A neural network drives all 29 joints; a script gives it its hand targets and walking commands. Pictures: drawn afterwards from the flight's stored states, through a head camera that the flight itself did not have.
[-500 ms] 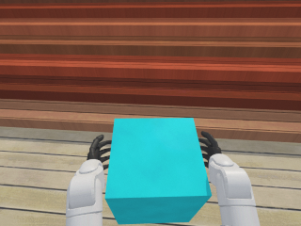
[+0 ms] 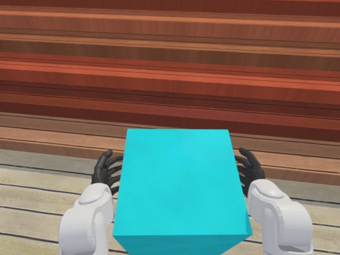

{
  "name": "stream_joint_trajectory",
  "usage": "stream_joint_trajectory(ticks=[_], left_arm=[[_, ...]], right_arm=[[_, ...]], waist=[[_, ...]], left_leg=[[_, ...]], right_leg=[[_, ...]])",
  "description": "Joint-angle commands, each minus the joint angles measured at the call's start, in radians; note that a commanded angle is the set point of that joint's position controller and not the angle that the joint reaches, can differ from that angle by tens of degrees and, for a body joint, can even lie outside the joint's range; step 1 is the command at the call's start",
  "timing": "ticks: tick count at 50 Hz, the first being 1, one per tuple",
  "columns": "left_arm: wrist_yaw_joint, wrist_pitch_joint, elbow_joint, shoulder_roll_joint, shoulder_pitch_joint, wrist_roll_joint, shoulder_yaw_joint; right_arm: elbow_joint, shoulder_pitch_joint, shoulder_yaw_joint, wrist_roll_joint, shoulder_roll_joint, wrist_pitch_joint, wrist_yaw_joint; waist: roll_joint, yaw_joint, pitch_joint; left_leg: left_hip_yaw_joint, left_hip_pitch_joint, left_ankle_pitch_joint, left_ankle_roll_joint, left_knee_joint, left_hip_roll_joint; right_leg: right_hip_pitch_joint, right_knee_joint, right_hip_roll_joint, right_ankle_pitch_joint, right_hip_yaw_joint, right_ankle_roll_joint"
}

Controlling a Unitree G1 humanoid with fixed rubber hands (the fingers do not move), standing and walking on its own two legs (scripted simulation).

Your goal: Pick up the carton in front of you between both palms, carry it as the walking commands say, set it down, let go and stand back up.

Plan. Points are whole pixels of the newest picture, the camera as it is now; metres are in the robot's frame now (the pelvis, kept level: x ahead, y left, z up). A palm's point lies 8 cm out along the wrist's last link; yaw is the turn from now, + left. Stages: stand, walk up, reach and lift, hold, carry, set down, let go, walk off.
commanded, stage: carry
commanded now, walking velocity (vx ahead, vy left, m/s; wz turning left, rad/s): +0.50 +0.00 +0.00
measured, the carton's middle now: (176, 198) +0.26 +0.01 +0.03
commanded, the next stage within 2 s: none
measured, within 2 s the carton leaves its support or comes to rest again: neither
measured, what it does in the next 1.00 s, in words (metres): walks ahead: right foot, then left foot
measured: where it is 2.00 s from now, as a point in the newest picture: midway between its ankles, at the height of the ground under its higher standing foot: (167, 113)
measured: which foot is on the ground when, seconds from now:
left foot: down 0.00-0.50, up 0.52-0.88, down 0.90-1.00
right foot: down 0.00-0.00, up 0.02-0.48, down 0.50-0.92, up 0.94-1.00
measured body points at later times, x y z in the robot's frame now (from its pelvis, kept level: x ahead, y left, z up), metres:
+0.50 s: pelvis +0.32 +0.01 -0.01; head +0.31 +0.01 +0.44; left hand +0.60 +0.18 +0.13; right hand +0.61 -0.13 +0.12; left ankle +0.12 +0.08 -0.72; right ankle +0.47 -0.08 -0.72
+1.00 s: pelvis +0.61 +0.06 +0.00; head +0.67 +0.07 +0.45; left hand +1.00 +0.22 +0.14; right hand +0.99 -0.08 +0.14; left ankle +0.66 +0.14 -0.72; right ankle +0.52 -0.07 -0.63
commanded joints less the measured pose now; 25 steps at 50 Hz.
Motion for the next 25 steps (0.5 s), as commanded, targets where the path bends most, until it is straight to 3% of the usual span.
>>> stream_joint_trajectory(ticks=[1, 2, 3, 4, 5, 6, 7, 9, 10, 11, 12, 13, 14, 15, 16, 17, 18, 19, 20, 21, 22, 23, 24, 25], left_arm=[[-0.163, 0.022, -0.126, -0.748, -0.445, -0.36, -0.683], [-0.168, 0.023, -0.081, -0.727, -0.434, -0.333, -0.67], [-0.175, 0.02, -0.024, -0.804, -0.419, -0.338, -0.681], [-0.19, 0.007, -0.04, -0.839, -0.427, -0.337, -0.665], [-0.203, -0.008, -0.075, -0.873, -0.466, -0.341, -0.678], [-0.205, -0.009, -0.02, -0.91, -0.467, -0.333, -0.7], [-0.21, -0.029, 0.011, -0.91, -0.414, -0.311, -0.675], [-0.205, -0.04, 0.012, -0.922, -0.38, -0.3, -0.683], [-0.194, -0.048, -0.003, -0.899, -0.371, -0.278, -0.677], [-0.188, -0.049, -0.012, -0.874, -0.372, -0.265, -0.686], [-0.183, -0.048, -0.026, -0.885, -0.393, -0.269, -0.671], [-0.175, -0.045, -0.01, -0.856, -0.397, -0.265, -0.681], [-0.176, -0.04, 0.003, -0.847, -0.393, -0.269, -0.685], [-0.175, -0.044, -0.089, -0.793, -0.429, -0.271, -0.684], [-0.172, -0.036, -0.116, -0.841, -0.494, -0.321, -0.699], [-0.168, -0.022, -0.078, -0.794, -0.499, -0.312, -0.688], [-0.157, -0.015, -0.076, -0.776, -0.507, -0.301, -0.671], [-0.156, -0.009, -0.136, -0.745, -0.533, -0.3, -0.675], [-0.142, 0.006, -0.099, -0.719, -0.581, -0.323, -0.654], [-0.134, 0.017, -0.039, -0.637, -0.545, -0.298, -0.621], [-0.12, 0.025, -0.05, -0.635, -0.572, -0.317, -0.63], [-0.107, 0.034, -0.031, -0.609, -0.624, -0.294, -0.59], [-0.104, 0.044, 0.007, -0.575, -0.608, -0.304, -0.576], [-0.091, 0.046, 0.005, -0.567, -0.699, -0.303, -0.577]], right_arm=[[-0.045, -0.353, 0.603, 0.276, 0.737, 0.001, 0.129], [0.009, -0.361, 0.601, 0.29, 0.766, 0.014, 0.138], [-0.037, -0.375, 0.637, 0.302, 0.801, 0.007, 0.147], [-0.02, -0.429, 0.657, 0.321, 0.868, 0.007, 0.158], [-0.038, -0.436, 0.665, 0.304, 0.91, -0.004, 0.17], [-0.017, -0.415, 0.669, 0.308, 0.908, -0.016, 0.184], [-0.06, -0.48, 0.709, 0.327, 0.932, -0.026, 0.189], [-0.078, -0.485, 0.712, 0.355, 0.913, -0.036, 0.198], [-0.032, -0.439, 0.718, 0.355, 0.911, -0.038, 0.199], [-0.048, -0.442, 0.688, 0.35, 0.86, -0.035, 0.207], [-0.042, -0.444, 0.694, 0.349, 0.845, -0.033, 0.206], [-0.032, -0.426, 0.683, 0.342, 0.832, -0.034, 0.209], [-0.06, -0.448, 0.695, 0.337, 0.807, -0.039, 0.204], [-0.046, -0.447, 0.689, 0.342, 0.817, -0.03, 0.198], [-0.11, -0.5, 0.702, 0.355, 0.804, -0.034, 0.188], [-0.089, -0.517, 0.674, 0.338, 0.784, -0.026, 0.177], [-0.081, -0.545, 0.68, 0.362, 0.766, -0.016, 0.175], [-0.098, -0.569, 0.677, 0.35, 0.742, -0.008, 0.166], [-0.087, -0.546, 0.682, 0.331, 0.697, 0.001, 0.152], [-0.081, -0.625, 0.649, 0.322, 0.642, 0.014, 0.133], [-0.065, -0.595, 0.641, 0.33, 0.625, 0.03, 0.115], [-0.028, -0.626, 0.618, 0.319, 0.592, 0.041, 0.105], [-0.005, -0.642, 0.586, 0.301, 0.569, 0.054, 0.095], [0.002, -0.679, 0.596, 0.295, 0.546, 0.059, 0.084]], waist=[[0.4, -0.05, -0.331], [0.296, -0.052, -0.261], [0.24, -0.049, -0.269], [0.081, -0.047, -0.26], [0.07, -0.046, -0.25], [0.124, -0.037, -0.227], [0.075, -0.038, -0.225], [0.07, -0.033, -0.198], [0.128, -0.038, -0.209], [0.182, -0.038, -0.171], [0.162, -0.035, -0.143], [0.147, -0.046, -0.132], [0.163, -0.045, -0.136], [0.107, -0.045, -0.119], [0.09, -0.048, -0.101], [0.113, -0.056, -0.093], [0.16, -0.049, -0.096], [0.169, -0.048, -0.056], [0.149, -0.046, -0.049], [0.204, -0.031, -0.033], [0.141, -0.047, -0.053], [0.122, -0.034, -0.057], [0.126, -0.017, -0.163], [0.079, 0.023, -0.229]], left_leg=[[-0.715, 0.771, -0.386, 0.085, -0.282, 0.381], [-0.779, 0.745, -0.264, 0.121, -0.312, 0.43], [-0.632, 0.662, -0.194, 0.122, -0.296, 0.371], [-0.572, 0.581, -0.198, 0.096, -0.298, 0.341], [-0.474, 0.554, -0.134, 0.073, -0.304, 0.316], [-0.387, 0.49, -0.13, 0.063, -0.327, 0.286], [-0.336, 0.506, -0.103, 0.054, -0.324, 0.253], [-0.254, 0.477, 0.034, 0.049, -0.341, 0.254], [-0.26, 0.535, 0.036, 0.075, -0.334, 0.243], [-0.229, 0.535, 0.026, 0.072, -0.362, 0.224], [-0.194, 0.558, 0.075, 0.081, -0.351, 0.218], [-0.166, 0.573, 0.165, 0.05, -0.337, 0.192], [-0.187, 0.573, 0.147, 0.066, -0.324, 0.174], [-0.157, 0.634, 0.151, 0.089, -0.327, 0.191], [-0.168, 0.589, 0.255, 0.084, -0.314, 0.192], [-0.175, 0.598, 0.211, 0.105, -0.3, 0.214], [-0.124, 0.608, 0.195, 0.099, -0.32, 0.186], [-0.123, 0.568, 0.182, 0.097, -0.335, 0.185], [-0.155, 0.578, 0.187, 0.105, -0.32, 0.204], [-0.113, 0.558, 0.205, 0.079, -0.283, 0.214], [-0.078, 0.569, 0.308, 0.064, -0.245, 0.151], [-0.067, 0.567, 0.414, 0.049, -0.143, 0.165], [-0.019, 0.519, 0.502, 0.02, 0.022, 0.118], [-0.015, 0.378, 0.353, 0.013, 0.212, 0.07]], right_leg=[[-0.564, 0.615, 0.103, 0.075, -0.04, -0.014], [-0.684, 0.753, 0.053, 0.003, 0.101, -0.036], [-0.685, 0.774, 0.002, 0.048, 0.146, -0.067], [-0.615, 0.735, -0.037, 0.116, 0.155, -0.083], [-0.633, 0.698, -0.042, 0.194, 0.146, -0.091], [-0.587, 0.671, -0.056, 0.206, 0.13, -0.081], [-0.614, 0.629, -0.027, 0.244, 0.117, -0.074], [-0.606, 0.575, -0.027, 0.293, 0.099, -0.073], [-0.663, 0.498, -0.018, 0.283, 0.082, -0.055], [-0.691, 0.458, -0.022, 0.326, 0.062, -0.057], [-0.718, 0.407, -0.016, 0.347, 0.035, -0.056], [-0.742, 0.405, 0.008, 0.379, 0.012, -0.049], [-0.719, 0.33, 0.01, 0.369, 0.012, -0.044], [-0.763, 0.305, 0.011, 0.381, 0.008, -0.048], [-0.739, 0.265, 0.02, 0.401, 0.006, -0.055], [-0.739, 0.238, -0.007, 0.415, 0.014, -0.062], [-0.721, 0.181, 0.018, 0.445, -0.019, -0.074], [-0.652, 0.159, 0.025, 0.438, -0.014, -0.079], [-0.634, 0.138, 0.022, 0.413, -0.012, -0.089], [-0.575, 0.111, 0.001, 0.406, 0.014, -0.106], [-0.517, 0.089, 0.063, 0.42, -0.049, -0.105], [-0.442, 0.059, 0.081, 0.384, -0.066, -0.116], [-0.237, 0.024, 0.147, 0.364, -0.128, -0.112], [-0.007, 0.033, 0.124, 0.273, -0.094, -0.098]])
